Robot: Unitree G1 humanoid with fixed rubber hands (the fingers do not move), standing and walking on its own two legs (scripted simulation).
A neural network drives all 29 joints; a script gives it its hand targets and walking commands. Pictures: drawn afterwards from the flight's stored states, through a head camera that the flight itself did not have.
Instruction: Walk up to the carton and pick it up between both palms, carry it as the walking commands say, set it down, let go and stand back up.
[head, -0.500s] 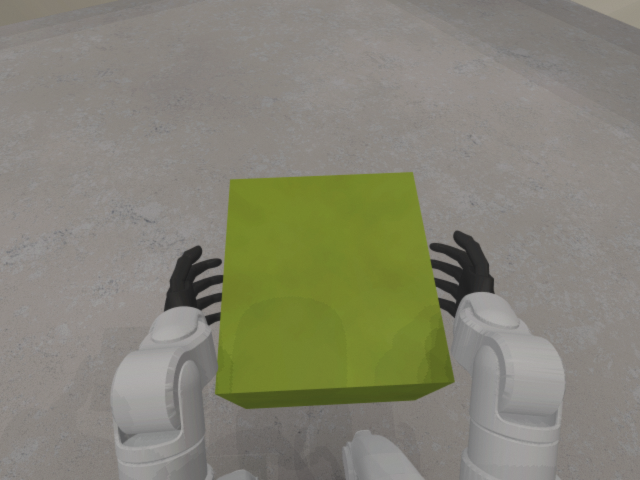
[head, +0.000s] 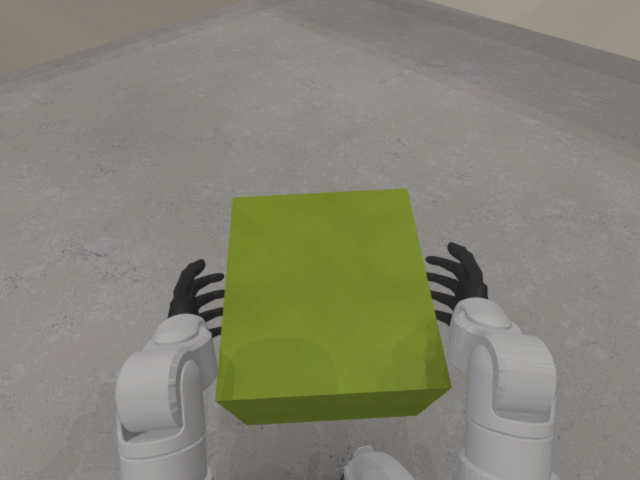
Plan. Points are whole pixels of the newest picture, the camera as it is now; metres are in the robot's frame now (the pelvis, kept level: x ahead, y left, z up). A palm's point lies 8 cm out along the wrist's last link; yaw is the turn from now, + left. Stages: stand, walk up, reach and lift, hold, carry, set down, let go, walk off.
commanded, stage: carry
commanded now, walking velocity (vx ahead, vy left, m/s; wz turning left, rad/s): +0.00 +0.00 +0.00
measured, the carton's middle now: (326, 308) +0.33 -0.01 +0.03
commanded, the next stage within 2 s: none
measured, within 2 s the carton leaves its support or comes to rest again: neither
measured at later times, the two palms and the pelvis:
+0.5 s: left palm (186, 419) +0.18 +0.12 +0.11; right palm (525, 405) +0.17 -0.18 +0.12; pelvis -0.10 -0.01 +0.01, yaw -2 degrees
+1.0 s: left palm (174, 467) +0.14 +0.13 +0.10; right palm (532, 456) +0.13 -0.17 +0.11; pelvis -0.14 -0.01 +0.02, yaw -3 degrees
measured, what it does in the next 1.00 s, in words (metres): walks backwards: left foot, then right foot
